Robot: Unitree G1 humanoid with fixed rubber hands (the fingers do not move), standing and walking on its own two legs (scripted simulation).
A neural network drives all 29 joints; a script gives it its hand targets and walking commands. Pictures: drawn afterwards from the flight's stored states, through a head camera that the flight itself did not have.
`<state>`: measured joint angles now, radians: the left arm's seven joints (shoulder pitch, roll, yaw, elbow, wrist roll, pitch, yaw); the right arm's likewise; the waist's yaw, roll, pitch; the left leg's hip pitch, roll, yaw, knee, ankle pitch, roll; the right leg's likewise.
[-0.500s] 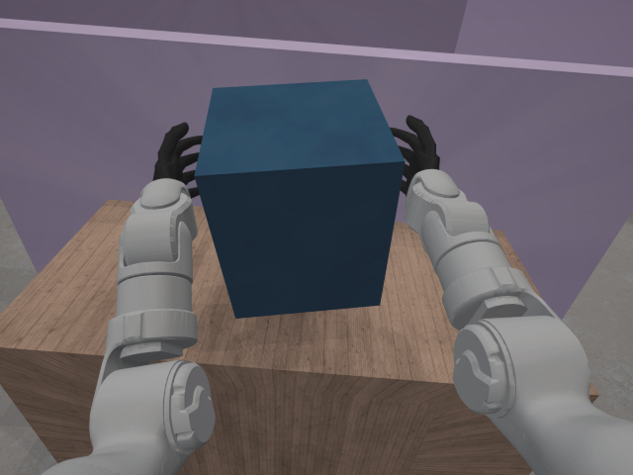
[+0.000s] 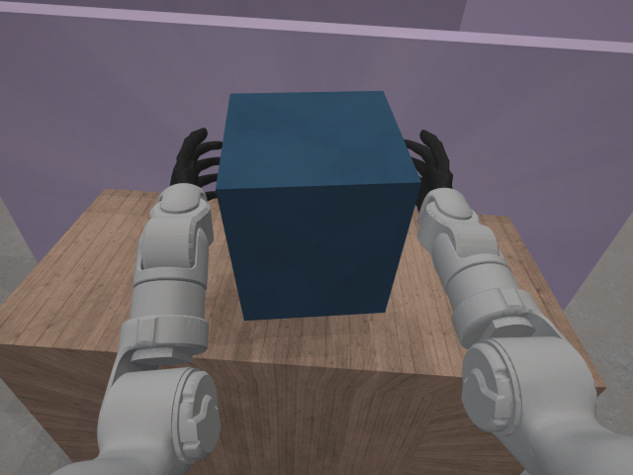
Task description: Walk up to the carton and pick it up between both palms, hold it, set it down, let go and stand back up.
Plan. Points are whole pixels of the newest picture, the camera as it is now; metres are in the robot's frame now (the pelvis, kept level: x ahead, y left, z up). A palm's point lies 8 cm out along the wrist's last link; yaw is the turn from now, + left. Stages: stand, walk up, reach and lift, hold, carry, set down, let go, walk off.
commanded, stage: set down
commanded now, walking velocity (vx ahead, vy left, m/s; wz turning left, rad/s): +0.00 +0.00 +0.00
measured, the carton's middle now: (311, 209) +0.45 +0.04 +0.16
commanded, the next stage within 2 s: none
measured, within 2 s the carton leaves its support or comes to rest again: neither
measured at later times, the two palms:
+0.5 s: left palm (210, 199) +0.40 +0.17 +0.20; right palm (440, 206) +0.43 -0.13 +0.19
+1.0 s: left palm (227, 203) +0.41 +0.15 +0.18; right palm (446, 213) +0.44 -0.15 +0.17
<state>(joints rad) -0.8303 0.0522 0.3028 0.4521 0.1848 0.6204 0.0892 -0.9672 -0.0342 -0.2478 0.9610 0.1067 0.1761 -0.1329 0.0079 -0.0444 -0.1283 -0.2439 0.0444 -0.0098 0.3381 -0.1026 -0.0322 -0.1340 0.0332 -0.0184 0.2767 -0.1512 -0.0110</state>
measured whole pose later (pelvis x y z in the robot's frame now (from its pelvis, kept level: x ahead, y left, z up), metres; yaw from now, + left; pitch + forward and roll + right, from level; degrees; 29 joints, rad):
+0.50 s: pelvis +0.01 +0.00 +0.00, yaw +0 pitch +1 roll -1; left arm -0.82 0.00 0.30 0.45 0.19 0.59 0.14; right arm -0.97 -0.08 -0.25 1.04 0.11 0.12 -0.07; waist 0.01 -0.03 -0.09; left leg -0.24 0.04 -0.01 0.33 -0.11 -0.03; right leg -0.13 0.03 -0.02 0.28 -0.16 -0.01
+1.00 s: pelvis +0.02 -0.01 +0.00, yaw +0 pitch +2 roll -1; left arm -0.80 -0.06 0.35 0.45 0.21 0.53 0.15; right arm -0.97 -0.12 -0.25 1.10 0.11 0.08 0.01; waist 0.01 0.00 -0.08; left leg -0.24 0.04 -0.01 0.32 -0.12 -0.03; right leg -0.13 0.03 -0.02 0.27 -0.18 -0.02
